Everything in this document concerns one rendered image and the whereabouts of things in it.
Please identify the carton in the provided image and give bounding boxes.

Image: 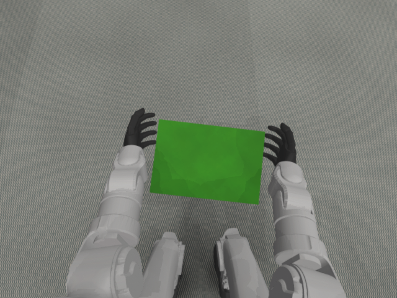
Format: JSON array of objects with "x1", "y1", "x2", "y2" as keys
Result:
[{"x1": 150, "y1": 119, "x2": 265, "y2": 205}]

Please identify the right robot forearm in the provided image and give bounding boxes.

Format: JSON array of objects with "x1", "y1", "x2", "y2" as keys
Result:
[{"x1": 268, "y1": 161, "x2": 340, "y2": 283}]

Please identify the robot right thigh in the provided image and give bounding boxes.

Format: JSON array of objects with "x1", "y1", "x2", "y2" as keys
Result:
[{"x1": 216, "y1": 234, "x2": 269, "y2": 298}]

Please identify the robot right shin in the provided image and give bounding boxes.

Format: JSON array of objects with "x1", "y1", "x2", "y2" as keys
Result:
[{"x1": 220, "y1": 228, "x2": 249, "y2": 289}]

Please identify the robot left upper arm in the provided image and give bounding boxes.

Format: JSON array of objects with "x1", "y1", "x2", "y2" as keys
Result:
[{"x1": 53, "y1": 244, "x2": 144, "y2": 298}]

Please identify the right robot hand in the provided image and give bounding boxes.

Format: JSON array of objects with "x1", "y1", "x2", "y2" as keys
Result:
[{"x1": 263, "y1": 123, "x2": 297, "y2": 166}]

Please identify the left robot forearm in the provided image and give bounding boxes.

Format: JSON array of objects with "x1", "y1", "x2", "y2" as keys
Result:
[{"x1": 66, "y1": 145, "x2": 148, "y2": 293}]

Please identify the robot right upper arm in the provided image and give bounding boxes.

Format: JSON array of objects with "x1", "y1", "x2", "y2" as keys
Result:
[{"x1": 268, "y1": 263, "x2": 346, "y2": 298}]

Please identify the left robot hand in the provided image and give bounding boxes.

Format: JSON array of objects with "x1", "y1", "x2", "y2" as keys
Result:
[{"x1": 123, "y1": 108, "x2": 157, "y2": 149}]

